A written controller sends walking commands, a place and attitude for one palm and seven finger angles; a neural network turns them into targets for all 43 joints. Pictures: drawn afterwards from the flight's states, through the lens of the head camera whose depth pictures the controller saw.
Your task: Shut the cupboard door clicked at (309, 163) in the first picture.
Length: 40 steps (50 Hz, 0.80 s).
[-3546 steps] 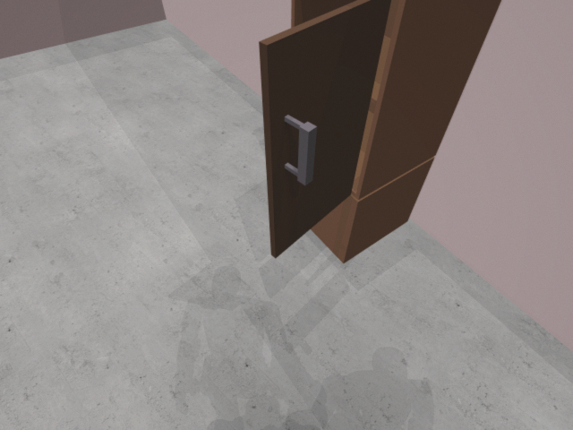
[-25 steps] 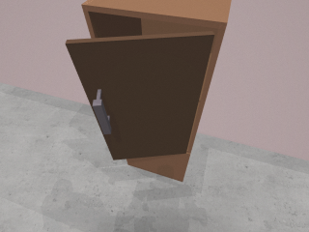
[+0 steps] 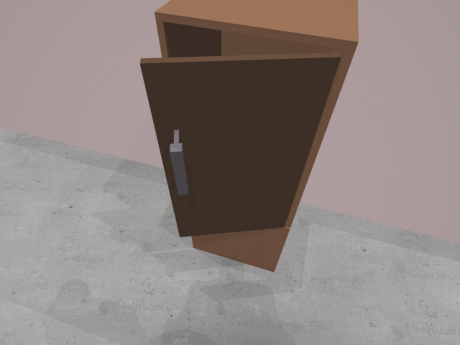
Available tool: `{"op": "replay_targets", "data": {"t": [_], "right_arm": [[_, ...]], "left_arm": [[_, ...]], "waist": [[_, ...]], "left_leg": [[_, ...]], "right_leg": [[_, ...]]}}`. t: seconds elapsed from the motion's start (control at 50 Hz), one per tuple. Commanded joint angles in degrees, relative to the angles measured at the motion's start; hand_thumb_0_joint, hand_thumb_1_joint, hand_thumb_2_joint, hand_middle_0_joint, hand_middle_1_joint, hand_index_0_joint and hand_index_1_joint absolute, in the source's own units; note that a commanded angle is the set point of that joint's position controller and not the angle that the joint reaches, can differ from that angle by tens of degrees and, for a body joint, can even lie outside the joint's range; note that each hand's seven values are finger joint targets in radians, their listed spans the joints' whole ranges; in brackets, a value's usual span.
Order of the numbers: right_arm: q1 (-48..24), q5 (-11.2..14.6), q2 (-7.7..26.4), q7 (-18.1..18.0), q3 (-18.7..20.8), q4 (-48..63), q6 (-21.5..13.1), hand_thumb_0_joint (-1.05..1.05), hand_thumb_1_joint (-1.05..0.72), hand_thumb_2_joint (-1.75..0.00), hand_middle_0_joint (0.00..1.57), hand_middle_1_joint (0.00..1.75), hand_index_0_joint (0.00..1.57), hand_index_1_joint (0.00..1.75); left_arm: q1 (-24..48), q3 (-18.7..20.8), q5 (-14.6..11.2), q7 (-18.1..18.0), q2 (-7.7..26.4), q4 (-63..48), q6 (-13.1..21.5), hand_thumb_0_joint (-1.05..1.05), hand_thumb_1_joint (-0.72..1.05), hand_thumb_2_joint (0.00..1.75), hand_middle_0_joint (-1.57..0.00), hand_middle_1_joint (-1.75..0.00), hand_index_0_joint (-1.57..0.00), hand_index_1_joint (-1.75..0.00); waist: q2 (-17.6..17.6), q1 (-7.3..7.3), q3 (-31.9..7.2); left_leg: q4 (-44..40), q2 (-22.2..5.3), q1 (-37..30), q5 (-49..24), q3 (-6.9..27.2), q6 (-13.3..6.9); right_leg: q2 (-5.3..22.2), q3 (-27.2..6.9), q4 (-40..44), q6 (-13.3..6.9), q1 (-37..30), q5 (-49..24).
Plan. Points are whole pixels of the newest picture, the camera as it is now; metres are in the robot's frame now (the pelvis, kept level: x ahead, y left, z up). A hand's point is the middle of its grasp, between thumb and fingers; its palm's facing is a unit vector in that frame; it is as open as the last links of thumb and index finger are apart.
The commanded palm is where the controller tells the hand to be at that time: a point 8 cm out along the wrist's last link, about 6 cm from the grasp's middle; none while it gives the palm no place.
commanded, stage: come to a stop and stand still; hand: left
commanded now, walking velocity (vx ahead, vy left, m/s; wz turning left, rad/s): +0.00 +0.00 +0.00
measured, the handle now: (180, 163) +0.46 +0.14 +0.03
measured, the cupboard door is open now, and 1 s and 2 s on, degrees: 24 24 24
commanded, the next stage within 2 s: look again from close up in 0.74 s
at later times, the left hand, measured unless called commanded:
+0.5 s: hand out of the picture +0.05 +0.17 -0.18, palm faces +0.00 -0.99 -0.17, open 7.3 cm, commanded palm none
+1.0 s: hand out of the picture +0.08 +0.18 -0.18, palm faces +0.00 -0.98 -0.19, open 7.3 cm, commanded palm none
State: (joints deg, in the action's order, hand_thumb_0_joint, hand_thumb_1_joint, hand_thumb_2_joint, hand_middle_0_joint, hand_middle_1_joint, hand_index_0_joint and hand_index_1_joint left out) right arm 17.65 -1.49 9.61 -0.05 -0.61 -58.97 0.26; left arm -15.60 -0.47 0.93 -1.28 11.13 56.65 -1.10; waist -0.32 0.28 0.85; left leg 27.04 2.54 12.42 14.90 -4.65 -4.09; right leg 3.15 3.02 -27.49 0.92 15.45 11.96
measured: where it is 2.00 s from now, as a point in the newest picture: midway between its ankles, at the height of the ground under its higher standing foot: outside the picture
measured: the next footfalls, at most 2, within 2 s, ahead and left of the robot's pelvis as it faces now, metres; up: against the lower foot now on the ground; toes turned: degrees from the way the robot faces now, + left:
none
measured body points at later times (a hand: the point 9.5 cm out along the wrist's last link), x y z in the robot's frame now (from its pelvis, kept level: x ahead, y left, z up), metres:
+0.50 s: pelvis +0.04 +0.01 +0.00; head +0.06 +0.02 +0.45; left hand +0.05 +0.23 -0.17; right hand +0.07 -0.23 -0.15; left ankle +0.00 +0.07 -0.74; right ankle +0.03 -0.14 -0.74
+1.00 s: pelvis +0.05 +0.01 +0.00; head +0.07 +0.02 +0.45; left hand +0.08 +0.23 -0.16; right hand +0.06 -0.22 -0.15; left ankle +0.00 +0.07 -0.74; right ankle +0.03 -0.14 -0.74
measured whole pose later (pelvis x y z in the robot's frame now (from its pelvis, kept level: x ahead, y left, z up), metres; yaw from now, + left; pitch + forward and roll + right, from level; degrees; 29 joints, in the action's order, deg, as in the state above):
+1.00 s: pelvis +0.05 +0.01 +0.00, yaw -1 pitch -1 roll +0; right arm 14.6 -0.9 8.5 -1.9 -0.9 -65.5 -1.5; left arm -13.7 -0.5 0.6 -2.2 10.0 62.1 -0.5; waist -1.2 -0.1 2.4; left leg 24.7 2.9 5.5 18.7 -5.0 -4.4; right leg 3.2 2.4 -26.5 2.3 9.4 16.1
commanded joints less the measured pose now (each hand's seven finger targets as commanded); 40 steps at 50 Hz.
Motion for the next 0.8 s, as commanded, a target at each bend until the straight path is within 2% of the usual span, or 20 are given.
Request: {"op": "replay_targets", "data": {"t": [0.0, 0.14, 0.3, 0.38, 0.44, 0.6, 0.74, 0.78], "right_arm": [[-0.07, 0.53, 7.36, -0.84, 1.32, 2.74, -1.76, 0.00, -0.90, -0.90, 0.20, 0.30, 0.20, 0.30], [0.44, 0.96, 6.47, -1.29, 0.74, 0.22, -2.31, 0.00, -0.90, -0.90, 0.20, 0.30, 0.20, 0.30], [-0.60, 1.04, 6.21, -1.77, 0.69, -1.94, -2.60, 0.00, -0.90, -0.90, 0.20, 0.30, 0.20, 0.30], [-1.23, 1.00, 6.02, -1.93, 0.68, -2.61, -2.57, 0.00, -0.90, -0.90, 0.20, 0.30, 0.20, 0.30], [-1.25, 0.94, 6.16, -2.06, 0.68, -2.91, -2.67, 0.00, -0.90, -0.90, 0.20, 0.30, 0.20, 0.30], [-1.08, 0.87, 6.34, -2.35, 0.85, -3.61, -2.62, 0.00, -0.90, -0.90, 0.20, 0.30, 0.20, 0.30], [-0.76, 0.80, 6.21, -2.43, 0.81, -4.07, -2.54, 0.00, -0.90, -0.90, 0.20, 0.30, 0.20, 0.30], [-0.79, 0.82, 6.23, -2.41, 0.78, -4.15, -2.50, 0.00, -0.90, -0.90, 0.20, 0.30, 0.20, 0.30]], "left_arm": [[-1.46, 0.97, 0.01, -0.61, 4.70, -1.61, 1.57, 0.00, 0.90, 0.90, -0.20, -0.30, -0.20, -0.30], [-3.07, 0.43, -0.23, -0.93, 3.97, 1.74, 2.09, 0.00, 0.90, 0.90, -0.20, -0.30, -0.20, -0.30], [-3.73, 0.35, -0.21, -1.23, 3.85, 3.86, 2.17, 0.00, 0.90, 0.90, -0.20, -0.30, -0.20, -0.30], [-3.48, 0.38, -0.14, -1.30, 3.61, 4.32, 1.99, 0.00, 0.90, 0.90, -0.20, -0.30, -0.20, -0.30], [-3.16, 0.44, -0.22, -1.31, 3.76, 4.41, 1.99, 0.00, 0.90, 0.90, -0.20, -0.30, -0.20, -0.30], [-1.80, 0.78, -0.25, -1.42, 4.15, 3.99, 1.82, 0.00, 0.90, 0.90, -0.20, -0.30, -0.20, -0.30], [-1.02, 0.95, -0.29, -1.38, 4.01, 3.72, 1.40, 0.00, 0.90, 0.90, -0.20, -0.30, -0.20, -0.30], [-0.89, 0.96, -0.27, -1.38, 4.08, 3.67, 1.39, 0.00, 0.90, 0.90, -0.20, -0.30, -0.20, -0.30]], "waist": [[1.12, -0.68, 2.43], [-0.32, -0.40, 0.63], [0.53, -0.44, 0.62], [0.30, -0.67, 1.75], [1.29, -0.63, 0.60], [0.56, -0.65, 0.16], [1.08, -0.71, 0.82], [0.28, -0.77, 1.12]], "left_leg": [[-11.69, -8.69, 6.77, 7.80, 11.47, 0.28], [-8.26, -8.34, 1.13, -5.98, 8.80, 0.50], [-6.55, -8.45, -2.01, -14.81, 7.45, 0.69], [-6.69, -8.48, -1.86, -15.77, 7.41, 0.70], [-6.34, -8.53, -3.08, -18.64, 7.35, 0.80], [-5.78, -8.68, -4.28, -24.01, 7.24, 0.94], [-6.64, -8.81, -4.58, -23.22, 7.35, 0.92], [-6.59, -8.82, -4.34, -22.68, 7.22, 0.83]], "right_leg": [[2.12, -4.25, 3.17, -2.72, -4.35, 2.81], [3.11, -4.63, 3.50, -2.43, -5.25, -3.85], [3.41, -4.35, 2.74, -2.32, -5.97, -8.95], [3.35, -4.19, 2.68, -2.26, -6.18, -9.43], [3.46, -4.00, 2.29, -2.30, -6.95, -10.94], [3.46, -3.46, 1.33, -2.41, -8.27, -14.23], [3.17, -3.42, 1.60, -2.35, -8.02, -11.36], [3.15, -3.41, 1.67, -2.31, -8.15, -11.50]]}}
